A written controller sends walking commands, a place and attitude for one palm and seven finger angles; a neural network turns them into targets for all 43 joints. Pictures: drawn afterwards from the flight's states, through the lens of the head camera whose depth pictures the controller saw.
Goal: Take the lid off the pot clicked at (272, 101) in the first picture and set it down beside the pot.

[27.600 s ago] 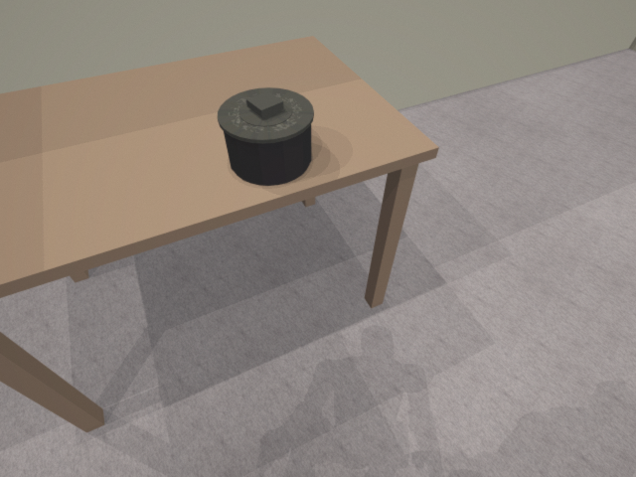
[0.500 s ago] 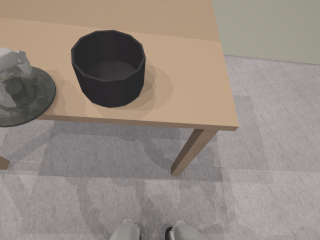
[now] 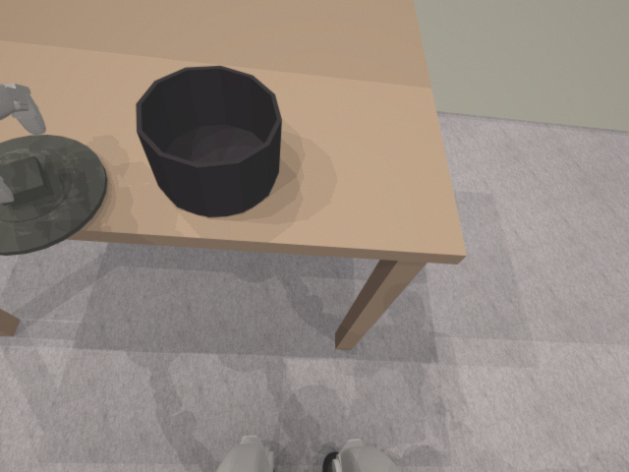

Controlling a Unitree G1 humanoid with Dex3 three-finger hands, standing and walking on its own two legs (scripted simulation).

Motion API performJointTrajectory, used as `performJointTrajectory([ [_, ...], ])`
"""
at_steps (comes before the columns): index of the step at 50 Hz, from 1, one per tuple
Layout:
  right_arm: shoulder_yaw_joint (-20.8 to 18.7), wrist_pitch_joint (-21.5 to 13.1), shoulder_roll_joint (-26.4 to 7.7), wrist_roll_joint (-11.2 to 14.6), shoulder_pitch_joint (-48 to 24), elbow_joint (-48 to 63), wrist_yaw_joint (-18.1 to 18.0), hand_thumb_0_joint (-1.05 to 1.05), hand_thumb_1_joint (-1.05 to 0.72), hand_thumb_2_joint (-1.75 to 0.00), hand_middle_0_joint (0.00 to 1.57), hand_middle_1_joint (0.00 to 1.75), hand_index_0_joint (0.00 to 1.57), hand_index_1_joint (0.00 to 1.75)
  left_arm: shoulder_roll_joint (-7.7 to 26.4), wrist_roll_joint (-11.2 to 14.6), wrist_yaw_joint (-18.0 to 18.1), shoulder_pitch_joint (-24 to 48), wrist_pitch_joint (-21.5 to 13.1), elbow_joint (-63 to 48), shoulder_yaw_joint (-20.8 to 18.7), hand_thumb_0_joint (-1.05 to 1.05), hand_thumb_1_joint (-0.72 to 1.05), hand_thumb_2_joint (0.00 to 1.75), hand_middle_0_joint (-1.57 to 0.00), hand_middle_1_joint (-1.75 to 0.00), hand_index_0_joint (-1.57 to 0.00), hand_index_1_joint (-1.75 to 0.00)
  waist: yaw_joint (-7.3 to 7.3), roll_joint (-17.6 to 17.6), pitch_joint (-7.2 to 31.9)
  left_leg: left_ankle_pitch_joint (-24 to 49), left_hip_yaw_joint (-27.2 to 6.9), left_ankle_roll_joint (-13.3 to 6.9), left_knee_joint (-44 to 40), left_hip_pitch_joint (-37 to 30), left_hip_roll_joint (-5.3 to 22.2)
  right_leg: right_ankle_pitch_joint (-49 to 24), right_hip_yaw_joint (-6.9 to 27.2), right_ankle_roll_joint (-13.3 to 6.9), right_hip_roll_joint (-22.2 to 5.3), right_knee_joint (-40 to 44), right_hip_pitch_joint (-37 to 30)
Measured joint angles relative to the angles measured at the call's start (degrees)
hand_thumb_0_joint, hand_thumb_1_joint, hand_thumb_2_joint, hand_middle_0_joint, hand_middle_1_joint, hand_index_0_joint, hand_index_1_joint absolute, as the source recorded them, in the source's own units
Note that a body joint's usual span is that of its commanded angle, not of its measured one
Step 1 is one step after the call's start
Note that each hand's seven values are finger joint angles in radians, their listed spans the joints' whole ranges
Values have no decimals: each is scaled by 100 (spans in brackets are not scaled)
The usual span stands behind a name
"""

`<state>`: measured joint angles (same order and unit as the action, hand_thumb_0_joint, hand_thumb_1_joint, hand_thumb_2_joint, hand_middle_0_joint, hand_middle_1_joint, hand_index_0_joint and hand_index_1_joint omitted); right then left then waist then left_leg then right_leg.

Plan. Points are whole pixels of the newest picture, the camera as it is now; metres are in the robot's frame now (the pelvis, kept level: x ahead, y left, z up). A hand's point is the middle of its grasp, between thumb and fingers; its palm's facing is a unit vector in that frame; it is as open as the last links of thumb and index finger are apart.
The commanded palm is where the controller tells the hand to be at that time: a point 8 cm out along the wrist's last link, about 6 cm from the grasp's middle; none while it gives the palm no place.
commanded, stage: raise the empty hand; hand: left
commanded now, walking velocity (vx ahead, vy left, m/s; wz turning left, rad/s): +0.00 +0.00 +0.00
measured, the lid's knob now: (20, 180) +0.48 +0.37 +0.02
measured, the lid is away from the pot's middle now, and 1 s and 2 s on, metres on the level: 0.25 0.25 0.25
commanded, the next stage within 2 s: draw the hand back to the body in 0.98 s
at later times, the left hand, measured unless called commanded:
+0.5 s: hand out of the picture +0.45 +0.36 +0.14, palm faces -0.40 -0.10 -0.91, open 11.0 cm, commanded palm +0.49 +0.35 +0.21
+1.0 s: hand out of the picture +0.46 +0.36 +0.19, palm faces -0.33 -0.12 -0.94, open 11.0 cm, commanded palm +0.49 +0.35 +0.24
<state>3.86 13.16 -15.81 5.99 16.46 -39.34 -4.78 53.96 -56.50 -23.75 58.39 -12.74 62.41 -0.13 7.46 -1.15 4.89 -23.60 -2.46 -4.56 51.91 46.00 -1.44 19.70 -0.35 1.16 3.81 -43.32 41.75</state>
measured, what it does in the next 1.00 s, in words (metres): stands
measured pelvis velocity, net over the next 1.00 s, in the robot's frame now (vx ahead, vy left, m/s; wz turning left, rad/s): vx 0.00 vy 0.01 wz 0.03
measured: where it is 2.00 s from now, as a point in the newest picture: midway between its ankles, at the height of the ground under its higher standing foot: outside the picture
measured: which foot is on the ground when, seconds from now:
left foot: down 0.00-1.00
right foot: down 0.00-1.00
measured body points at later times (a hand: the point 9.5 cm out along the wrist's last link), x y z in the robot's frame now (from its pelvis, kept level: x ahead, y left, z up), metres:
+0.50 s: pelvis +0.00 +0.01 +0.01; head +0.09 +0.04 +0.45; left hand +0.47 +0.36 +0.19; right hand +0.05 -0.26 -0.10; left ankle +0.00 +0.06 -0.69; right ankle +0.01 -0.15 -0.69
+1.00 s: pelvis +0.00 +0.01 +0.02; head +0.07 +0.04 +0.47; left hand +0.47 +0.36 +0.25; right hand +0.06 -0.26 -0.10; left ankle +0.00 +0.06 -0.69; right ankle +0.01 -0.15 -0.69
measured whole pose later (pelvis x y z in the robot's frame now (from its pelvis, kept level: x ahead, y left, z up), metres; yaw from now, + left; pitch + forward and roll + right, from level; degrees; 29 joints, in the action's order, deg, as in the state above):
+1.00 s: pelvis +0.00 +0.01 +0.02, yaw +2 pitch +12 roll -4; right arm 3.5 13.0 -16.1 6.2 16.3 -39.9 -3.1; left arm 50.9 -54.4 -27.8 66.2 -5.5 60.7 5.5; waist 5.6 -1.7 4.3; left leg -19.9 -2.3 -5.6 42.5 34.5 -3.3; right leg 16.7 0.1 0.7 1.8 -34.3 30.1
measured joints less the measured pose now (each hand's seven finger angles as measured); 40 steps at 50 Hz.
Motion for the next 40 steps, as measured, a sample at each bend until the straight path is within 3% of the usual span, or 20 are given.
performJointTrajectory([
  [14,-45,14,13,5,17,-20,54,0,-90,-90,20,30,21,30,-156,127,-197,48,187,-222,137,0,5,55,-33,-92,-33,-92,-141,-75,12,74,3,-25,-270,-402,-49,-67,15,-9,-52,283,-418],
  [40,-56,-10,-36,6,38,-31,139,0,-90,-90,20,30,20,30,-257,173,-355,537,585,-254,484,0,4,55,-33,-92,-33,-92,-185,-73,-69,298,10,-87,-762,-990,-156,-249,35,-52,-165,750,-1014],
])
